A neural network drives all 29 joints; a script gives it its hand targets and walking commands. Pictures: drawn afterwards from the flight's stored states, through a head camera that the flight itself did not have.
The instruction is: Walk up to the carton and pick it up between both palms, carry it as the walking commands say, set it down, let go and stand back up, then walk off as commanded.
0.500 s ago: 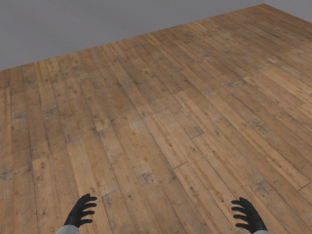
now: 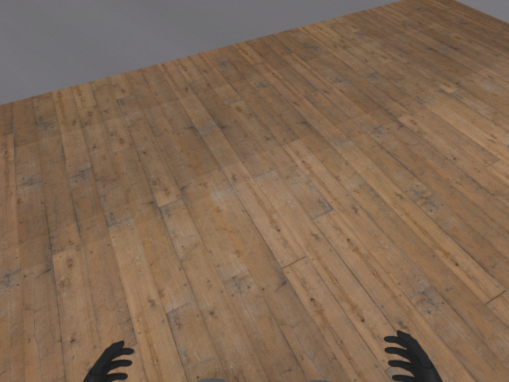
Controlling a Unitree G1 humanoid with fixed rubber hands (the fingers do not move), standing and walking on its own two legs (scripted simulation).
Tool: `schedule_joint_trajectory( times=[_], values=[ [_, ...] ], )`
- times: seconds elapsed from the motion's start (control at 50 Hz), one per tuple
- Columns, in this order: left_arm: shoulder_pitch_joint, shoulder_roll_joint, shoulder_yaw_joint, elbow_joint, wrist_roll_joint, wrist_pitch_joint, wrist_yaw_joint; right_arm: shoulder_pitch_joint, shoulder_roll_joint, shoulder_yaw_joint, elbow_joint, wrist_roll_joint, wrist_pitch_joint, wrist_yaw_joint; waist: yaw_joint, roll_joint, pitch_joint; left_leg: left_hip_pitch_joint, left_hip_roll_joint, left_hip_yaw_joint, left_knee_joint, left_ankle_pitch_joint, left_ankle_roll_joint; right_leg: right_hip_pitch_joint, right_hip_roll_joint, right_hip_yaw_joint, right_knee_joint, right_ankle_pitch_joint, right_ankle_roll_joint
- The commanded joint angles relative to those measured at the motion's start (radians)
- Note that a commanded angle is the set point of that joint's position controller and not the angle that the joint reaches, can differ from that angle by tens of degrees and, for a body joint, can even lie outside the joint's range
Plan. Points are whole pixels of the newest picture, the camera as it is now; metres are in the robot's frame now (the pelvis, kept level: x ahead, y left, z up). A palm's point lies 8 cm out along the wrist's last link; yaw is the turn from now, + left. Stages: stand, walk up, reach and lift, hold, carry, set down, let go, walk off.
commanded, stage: stand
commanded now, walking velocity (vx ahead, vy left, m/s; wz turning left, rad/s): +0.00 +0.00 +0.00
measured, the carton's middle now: out of the picture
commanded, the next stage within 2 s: walk up in 1.64 s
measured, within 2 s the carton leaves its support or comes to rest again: neither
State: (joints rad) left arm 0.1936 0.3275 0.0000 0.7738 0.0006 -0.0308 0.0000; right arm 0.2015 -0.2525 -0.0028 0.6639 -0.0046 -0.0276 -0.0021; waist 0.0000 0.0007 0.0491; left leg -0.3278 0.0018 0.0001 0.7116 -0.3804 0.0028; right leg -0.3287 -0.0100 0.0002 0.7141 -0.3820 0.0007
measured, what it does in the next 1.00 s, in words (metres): stands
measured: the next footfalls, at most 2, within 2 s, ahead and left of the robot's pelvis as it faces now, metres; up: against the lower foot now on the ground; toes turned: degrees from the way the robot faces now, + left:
none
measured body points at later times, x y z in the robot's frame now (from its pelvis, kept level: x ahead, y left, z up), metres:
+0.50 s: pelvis +0.00 +0.00 +0.00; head +0.02 +0.00 +0.45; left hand +0.11 +0.28 -0.12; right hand +0.13 -0.26 -0.11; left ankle +0.00 +0.12 -0.72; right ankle +0.00 -0.12 -0.72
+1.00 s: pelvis -0.02 +0.00 +0.00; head +0.00 +0.00 +0.45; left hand +0.08 +0.29 -0.12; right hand +0.10 -0.26 -0.12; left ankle +0.00 +0.12 -0.72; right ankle +0.00 -0.12 -0.72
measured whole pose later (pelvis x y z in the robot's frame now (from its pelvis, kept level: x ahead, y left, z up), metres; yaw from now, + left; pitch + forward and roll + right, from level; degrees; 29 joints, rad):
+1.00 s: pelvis -0.02 +0.00 +0.00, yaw +0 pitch -2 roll +0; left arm 0.16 0.33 0.00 0.94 0.00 -0.03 0.00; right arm 0.20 -0.27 0.00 0.81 0.00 -0.03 0.00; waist 0.00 0.00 0.05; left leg -0.33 0.00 0.00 0.71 -0.36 0.00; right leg -0.33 -0.01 0.00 0.71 -0.36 0.00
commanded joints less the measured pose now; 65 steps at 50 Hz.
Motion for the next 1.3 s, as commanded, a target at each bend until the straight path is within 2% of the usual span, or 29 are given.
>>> schedule_joint_trajectory(
  times=[0.0,0.14,0.16,0.18,0.2,0.3,0.34,0.38,0.42,0.46,0.54,0.62,0.7,0.72,0.74,0.76,0.8,0.82,0.9,0.94,0.96,1.0,1.02,1.1,1.12,1.16,1.2,1.22,1.28],
  values=[
    [-0.067,0.219,0.081,-0.062,0.026,-0.034,0.011,-0.034,-0.257,-0.095,-0.024,-0.020,-0.032,-0.010,0.001,-0.011,-0.087,0.033,0.075,-0.091,-0.106,0.241,0.076,0.025,-0.086,0.105,-0.113,0.252,-0.088],
    [-0.069,0.217,0.074,-0.037,0.021,-0.032,0.014,-0.035,-0.258,-0.087,0.004,-0.017,-0.033,-0.013,-0.001,0.009,-0.127,0.060,0.081,-0.092,-0.103,0.278,0.075,0.058,-0.093,0.107,-0.110,0.277,-0.093],
    [-0.072,0.214,0.078,-0.036,0.016,-0.033,0.013,-0.028,-0.263,-0.089,0.017,-0.017,-0.033,-0.016,0.010,-0.017,-0.113,0.045,0.079,-0.102,-0.107,0.285,0.083,0.056,-0.093,0.105,-0.107,0.290,-0.088],
    [-0.078,0.224,0.074,-0.026,0.024,-0.029,0.013,-0.043,-0.263,-0.088,0.012,-0.019,-0.033,-0.017,0.000,-0.038,-0.097,0.052,0.081,-0.088,-0.110,0.267,0.083,0.032,-0.090,0.105,-0.122,0.282,-0.091],
    [-0.083,0.211,0.075,-0.033,0.018,-0.033,0.010,-0.051,-0.272,-0.089,0.013,-0.022,-0.031,-0.018,0.009,0.007,-0.130,0.059,0.088,-0.093,-0.100,0.298,0.083,0.058,-0.091,0.097,-0.107,0.296,-0.087],
    [-0.074,0.228,0.075,-0.006,0.023,-0.031,0.013,-0.042,-0.266,-0.091,0.033,-0.017,-0.029,-0.017,-0.005,-0.013,-0.106,0.057,0.075,-0.075,-0.089,0.264,0.074,0.045,-0.107,0.129,-0.140,0.299,-0.099],
    [-0.084,0.224,0.076,-0.005,0.024,-0.035,0.013,-0.032,-0.256,-0.087,0.038,-0.014,-0.029,-0.016,-0.006,-0.049,-0.126,0.070,0.080,-0.084,-0.108,0.289,0.076,0.058,-0.102,0.115,-0.123,0.311,-0.092],
    [-0.058,0.219,0.073,0.008,0.015,-0.036,0.014,-0.031,-0.287,-0.092,0.051,-0.019,-0.031,-0.019,0.016,0.003,-0.131,0.071,0.091,-0.095,-0.127,0.315,0.081,0.070,-0.089,0.099,-0.097,0.306,-0.087],
    [-0.061,0.219,0.076,0.014,0.018,-0.031,0.015,-0.051,-0.270,-0.087,0.045,-0.014,-0.034,-0.016,0.009,0.002,-0.119,0.067,0.085,-0.085,-0.101,0.324,0.076,0.060,-0.097,0.113,-0.116,0.332,-0.092],
    [-0.077,0.226,0.074,0.022,0.020,-0.033,0.015,-0.047,-0.259,-0.083,0.049,-0.012,-0.032,-0.017,-0.005,-0.038,-0.112,0.065,0.080,-0.085,-0.100,0.334,0.072,0.062,-0.101,0.118,-0.127,0.365,-0.092],
    [-0.079,0.219,0.070,0.039,0.018,-0.032,0.011,-0.034,-0.270,-0.085,0.078,-0.013,-0.032,-0.017,0.007,-0.004,-0.103,0.071,0.090,-0.096,-0.116,0.326,0.082,0.051,-0.097,0.123,-0.142,0.318,-0.092],
    [-0.085,0.232,0.072,0.056,0.022,-0.028,0.012,-0.056,-0.273,-0.090,0.077,-0.016,-0.030,-0.018,-0.009,-0.015,-0.110,0.089,0.089,-0.089,-0.129,0.279,0.078,0.030,-0.091,0.118,-0.159,0.282,-0.083],
    [-0.084,0.222,0.068,0.065,0.018,-0.027,0.014,-0.046,-0.287,-0.087,0.099,-0.006,-0.030,-0.017,-0.002,-0.033,-0.123,0.091,0.085,-0.082,-0.126,0.257,0.067,0.053,-0.106,0.132,-0.167,0.278,-0.092],
    [-0.085,0.227,0.069,0.064,0.017,-0.031,0.013,-0.041,-0.278,-0.087,0.099,-0.014,-0.033,-0.017,-0.004,-0.001,-0.122,0.086,0.086,-0.095,-0.129,0.264,0.073,0.059,-0.093,0.123,-0.157,0.288,-0.084],
    [-0.095,0.216,0.068,0.073,0.018,-0.032,0.015,-0.051,-0.275,-0.084,0.102,-0.016,-0.032,-0.016,0.000,-0.032,-0.110,0.076,0.093,-0.104,-0.141,0.282,0.078,0.051,-0.095,0.117,-0.147,0.293,-0.081],
    [-0.088,0.221,0.067,0.080,0.019,-0.029,0.015,-0.049,-0.276,-0.082,0.101,-0.014,-0.032,-0.013,-0.008,-0.002,-0.111,0.084,0.095,-0.109,-0.147,0.284,0.079,0.045,-0.092,0.120,-0.155,0.274,-0.082],
    [-0.082,0.209,0.066,0.093,0.010,-0.020,0.017,-0.051,-0.283,-0.085,0.123,-0.020,-0.034,-0.015,0.007,0.027,-0.095,0.061,0.107,-0.122,-0.179,0.261,0.082,0.056,-0.081,0.105,-0.149,0.245,-0.079],
    [-0.085,0.214,0.066,0.091,0.016,-0.023,0.012,-0.050,-0.274,-0.081,0.118,-0.013,-0.037,-0.018,0.004,-0.015,-0.081,0.043,0.099,-0.116,-0.176,0.240,0.078,0.058,-0.084,0.117,-0.170,0.231,-0.079],
    [-0.104,0.232,0.065,0.110,0.017,-0.022,0.009,-0.058,-0.271,-0.081,0.135,-0.017,-0.031,-0.016,-0.007,-0.036,-0.095,0.076,0.085,-0.105,-0.165,0.218,0.073,0.041,-0.100,0.131,-0.197,0.200,-0.085],
    [-0.111,0.221,0.061,0.107,0.014,-0.023,0.010,-0.067,-0.265,-0.081,0.135,-0.017,-0.033,-0.017,-0.003,0.008,-0.071,0.059,0.095,-0.123,-0.183,0.198,0.077,0.031,-0.105,0.150,-0.200,0.184,-0.091],
    [-0.114,0.214,0.060,0.115,0.017,-0.027,0.011,-0.065,-0.262,-0.074,0.155,-0.020,-0.034,-0.012,0.006,-0.026,-0.083,0.050,0.093,-0.125,-0.186,0.219,0.079,0.061,-0.096,0.134,-0.196,0.198,-0.084],
    [-0.118,0.214,0.063,0.112,0.015,-0.027,0.006,-0.063,-0.267,-0.081,0.151,-0.013,-0.031,-0.013,0.004,-0.035,-0.087,0.060,0.090,-0.109,-0.177,0.203,0.072,0.044,-0.110,0.152,-0.215,0.188,-0.084],
    [-0.118,0.214,0.062,0.115,0.016,-0.025,0.009,-0.073,-0.277,-0.082,0.153,-0.022,-0.031,-0.010,0.006,0.003,-0.067,0.062,0.087,-0.109,-0.183,0.191,0.070,0.031,-0.095,0.139,-0.210,0.179,-0.078],
    [-0.119,0.228,0.059,0.135,0.018,-0.026,0.008,-0.061,-0.261,-0.076,0.164,-0.007,-0.028,-0.012,-0.005,-0.042,-0.075,0.074,0.088,-0.108,-0.201,0.187,0.066,0.045,-0.108,0.147,-0.237,0.188,-0.078],
    [-0.106,0.220,0.059,0.134,0.014,-0.030,0.004,-0.059,-0.277,-0.081,0.173,-0.015,-0.028,-0.013,0.003,-0.003,-0.082,0.077,0.088,-0.107,-0.179,0.207,0.068,0.048,-0.115,0.159,-0.231,0.190,-0.077],
    [-0.112,0.238,0.062,0.150,0.016,-0.031,0.008,-0.062,-0.277,-0.078,0.183,-0.008,-0.027,-0.012,-0.004,-0.036,-0.066,0.079,0.086,-0.103,-0.189,0.196,0.062,0.022,-0.107,0.150,-0.223,0.185,-0.078],
    [-0.107,0.220,0.062,0.159,0.016,-0.028,0.007,-0.070,-0.282,-0.075,0.195,-0.016,-0.028,-0.010,0.013,-0.012,-0.070,0.069,0.099,-0.115,-0.205,0.187,0.069,0.045,-0.097,0.133,-0.223,0.186,-0.070],
    [-0.107,0.228,0.061,0.159,0.014,-0.026,0.006,-0.078,-0.281,-0.077,0.183,-0.015,-0.029,-0.008,-0.001,-0.008,-0.057,0.061,0.092,-0.113,-0.204,0.180,0.067,0.028,-0.099,0.145,-0.227,0.178,-0.073],
    [-0.114,0.224,0.057,0.170,0.018,-0.022,0.007,-0.072,-0.280,-0.078,0.196,-0.012,-0.027,-0.011,0.001,-0.016,-0.053,0.059,0.091,-0.124,-0.212,0.157,0.064,0.027,-0.103,0.148,-0.243,0.143,-0.076]
  ],
)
